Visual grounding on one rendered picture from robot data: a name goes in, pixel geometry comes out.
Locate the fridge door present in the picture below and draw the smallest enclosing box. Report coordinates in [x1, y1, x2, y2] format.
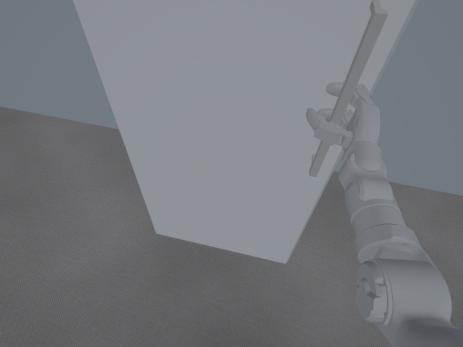
[73, 0, 415, 264]

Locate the robot right forearm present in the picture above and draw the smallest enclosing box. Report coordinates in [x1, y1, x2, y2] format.
[339, 141, 451, 319]

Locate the right robot upper arm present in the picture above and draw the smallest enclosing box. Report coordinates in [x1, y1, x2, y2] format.
[355, 258, 463, 347]

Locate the right robot hand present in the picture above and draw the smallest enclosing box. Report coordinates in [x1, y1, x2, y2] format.
[306, 82, 381, 152]

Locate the handle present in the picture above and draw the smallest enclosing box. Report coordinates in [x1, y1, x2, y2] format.
[309, 0, 388, 177]

